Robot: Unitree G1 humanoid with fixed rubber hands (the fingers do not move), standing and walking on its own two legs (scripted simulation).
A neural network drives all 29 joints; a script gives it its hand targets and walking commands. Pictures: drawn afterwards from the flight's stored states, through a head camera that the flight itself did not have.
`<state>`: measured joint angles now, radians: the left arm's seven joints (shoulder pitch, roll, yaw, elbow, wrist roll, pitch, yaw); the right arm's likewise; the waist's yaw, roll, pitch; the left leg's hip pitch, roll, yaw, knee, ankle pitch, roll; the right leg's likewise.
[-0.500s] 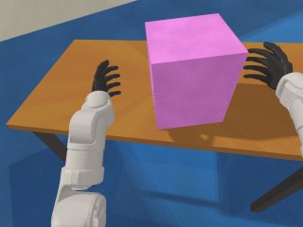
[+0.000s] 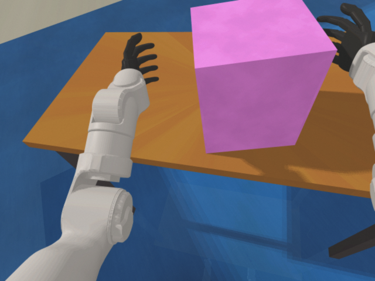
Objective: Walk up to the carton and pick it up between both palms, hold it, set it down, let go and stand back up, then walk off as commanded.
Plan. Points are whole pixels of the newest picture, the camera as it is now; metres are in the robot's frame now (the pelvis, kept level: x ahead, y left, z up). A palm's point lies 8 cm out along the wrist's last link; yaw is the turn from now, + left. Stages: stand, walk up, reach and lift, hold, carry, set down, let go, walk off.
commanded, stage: reach and lift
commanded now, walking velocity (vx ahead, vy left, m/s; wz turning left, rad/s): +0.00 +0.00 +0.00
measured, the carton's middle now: (246, 80) +0.53 -0.05 +0.11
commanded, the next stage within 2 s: none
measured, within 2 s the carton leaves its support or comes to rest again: neither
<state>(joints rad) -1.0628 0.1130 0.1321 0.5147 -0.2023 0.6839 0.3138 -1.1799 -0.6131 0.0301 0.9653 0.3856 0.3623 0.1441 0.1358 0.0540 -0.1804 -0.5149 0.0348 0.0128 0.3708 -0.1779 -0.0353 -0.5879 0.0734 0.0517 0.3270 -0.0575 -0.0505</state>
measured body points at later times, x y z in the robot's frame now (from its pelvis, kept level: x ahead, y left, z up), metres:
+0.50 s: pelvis +0.01 +0.00 +0.00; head +0.13 -0.03 +0.43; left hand +0.50 +0.16 +0.15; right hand +0.55 -0.21 +0.15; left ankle -0.02 +0.14 -0.74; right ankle +0.04 -0.08 -0.74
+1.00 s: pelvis +0.01 +0.00 +0.00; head +0.13 -0.05 +0.43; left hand +0.50 +0.14 +0.12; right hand +0.55 -0.21 +0.11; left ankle -0.02 +0.14 -0.74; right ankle +0.04 -0.08 -0.74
